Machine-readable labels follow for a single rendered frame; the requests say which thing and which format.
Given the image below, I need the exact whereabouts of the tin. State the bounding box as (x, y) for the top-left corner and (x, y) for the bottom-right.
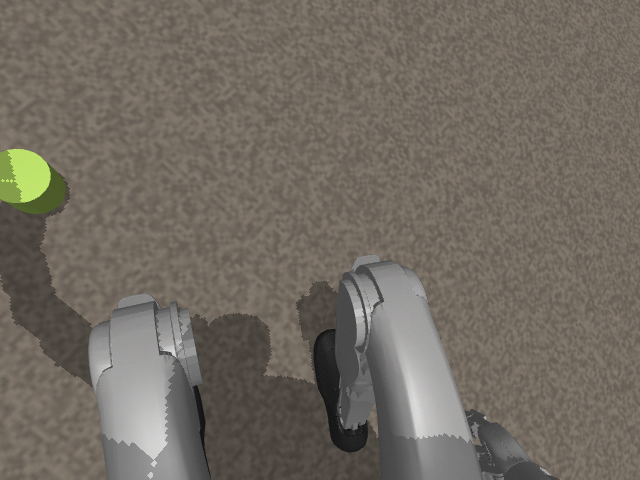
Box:
(0, 149), (66, 214)

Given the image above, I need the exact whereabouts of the right robot hand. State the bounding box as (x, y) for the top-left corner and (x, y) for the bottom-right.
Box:
(465, 409), (532, 480)

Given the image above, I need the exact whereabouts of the left robot foot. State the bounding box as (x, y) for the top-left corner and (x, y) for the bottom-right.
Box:
(193, 385), (211, 478)

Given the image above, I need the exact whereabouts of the right robot foot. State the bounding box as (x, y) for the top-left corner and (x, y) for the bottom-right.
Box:
(313, 329), (368, 452)

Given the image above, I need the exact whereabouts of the right robot arm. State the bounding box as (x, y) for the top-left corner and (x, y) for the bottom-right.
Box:
(504, 462), (560, 480)

